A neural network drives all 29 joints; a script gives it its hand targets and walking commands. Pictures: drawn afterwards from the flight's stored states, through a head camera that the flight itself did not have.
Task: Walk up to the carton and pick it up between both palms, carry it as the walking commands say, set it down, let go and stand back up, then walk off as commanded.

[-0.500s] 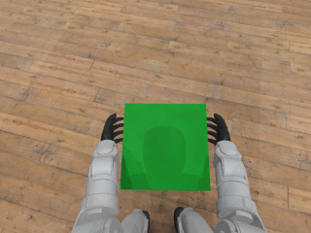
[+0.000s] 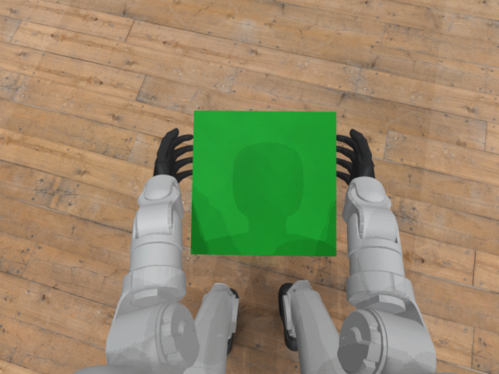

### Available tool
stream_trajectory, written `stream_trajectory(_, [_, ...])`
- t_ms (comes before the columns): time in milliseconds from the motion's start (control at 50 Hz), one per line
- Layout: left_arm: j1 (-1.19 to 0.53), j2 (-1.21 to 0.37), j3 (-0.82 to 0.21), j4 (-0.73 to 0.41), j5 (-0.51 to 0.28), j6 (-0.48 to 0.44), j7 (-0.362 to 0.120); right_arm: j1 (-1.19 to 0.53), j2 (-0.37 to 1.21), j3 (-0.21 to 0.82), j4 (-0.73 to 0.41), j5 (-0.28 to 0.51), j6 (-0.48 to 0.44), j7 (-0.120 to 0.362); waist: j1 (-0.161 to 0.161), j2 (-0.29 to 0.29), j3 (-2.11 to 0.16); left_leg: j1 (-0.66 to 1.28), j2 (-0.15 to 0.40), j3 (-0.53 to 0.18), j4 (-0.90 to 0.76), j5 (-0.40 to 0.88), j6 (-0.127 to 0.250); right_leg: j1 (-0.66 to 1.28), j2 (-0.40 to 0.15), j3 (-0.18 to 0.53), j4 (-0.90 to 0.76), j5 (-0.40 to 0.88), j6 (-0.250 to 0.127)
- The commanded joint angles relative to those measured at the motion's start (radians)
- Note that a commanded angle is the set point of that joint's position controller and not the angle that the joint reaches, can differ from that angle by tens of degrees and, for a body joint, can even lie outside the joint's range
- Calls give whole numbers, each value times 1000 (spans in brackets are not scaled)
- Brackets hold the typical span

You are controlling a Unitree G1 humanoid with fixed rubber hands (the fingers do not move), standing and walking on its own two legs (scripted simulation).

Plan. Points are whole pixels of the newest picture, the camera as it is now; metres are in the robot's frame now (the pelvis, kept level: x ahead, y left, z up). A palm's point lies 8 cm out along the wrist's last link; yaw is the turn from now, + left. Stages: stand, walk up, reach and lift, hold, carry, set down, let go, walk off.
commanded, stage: set down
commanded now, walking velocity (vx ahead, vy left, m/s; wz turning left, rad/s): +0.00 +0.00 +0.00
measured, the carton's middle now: (262, 186) +0.42 +0.00 -0.17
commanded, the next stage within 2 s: none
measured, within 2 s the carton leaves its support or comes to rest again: neither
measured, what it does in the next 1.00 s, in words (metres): lowers itself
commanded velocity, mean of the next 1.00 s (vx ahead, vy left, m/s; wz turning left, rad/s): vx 0.00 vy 0.00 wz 0.00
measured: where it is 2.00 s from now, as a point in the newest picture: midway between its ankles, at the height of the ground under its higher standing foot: (258, 331)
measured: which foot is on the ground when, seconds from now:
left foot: down 0.00-1.00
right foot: down 0.00-1.00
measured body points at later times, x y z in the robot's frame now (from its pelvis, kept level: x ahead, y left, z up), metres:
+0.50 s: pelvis -0.01 +0.00 -0.08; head +0.22 -0.01 +0.31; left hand +0.45 +0.16 -0.16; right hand +0.44 -0.15 -0.16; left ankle +0.06 +0.12 -0.64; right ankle +0.07 -0.10 -0.64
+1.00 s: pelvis -0.03 +0.01 -0.15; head +0.25 +0.01 +0.20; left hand +0.47 +0.16 -0.24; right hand +0.47 -0.15 -0.24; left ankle +0.06 +0.12 -0.64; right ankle +0.07 -0.10 -0.64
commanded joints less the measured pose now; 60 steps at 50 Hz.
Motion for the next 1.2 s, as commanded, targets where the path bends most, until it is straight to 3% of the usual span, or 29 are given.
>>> stream_trajectory(0, [-577,-921,-578,80,-166,-25,-301,-568,957,613,101,169,-19,309,15,-18,-823,234,-63,31,-54,187,24,511,47,-6,-30,247,11])
stream_trajectory(240, [-658,-878,-586,112,-204,-44,-276,-637,937,626,127,205,-39,268,14,-20,-960,55,-79,47,105,213,13,400,58,-10,120,314,30])
stream_trajectory(440, [-767,-850,-582,135,-239,-50,-246,-745,893,613,132,221,-39,240,6,-12,-989,-42,-91,60,206,149,7,275,66,-36,224,230,39])
stream_trajectory(840, [-975,-824,-570,155,-267,-42,-171,-960,801,524,192,246,-35,242,-13,20,-1072,-85,-91,78,390,143,-18,-21,81,-103,435,133,29])
stream_trajectory(1180, [-1104,-761,-546,189,-286,-46,-166,-1107,746,501,198,268,-38,225,-17,13,-1098,-227,-95,105,548,132,-10,-101,78,-115,576,142,30])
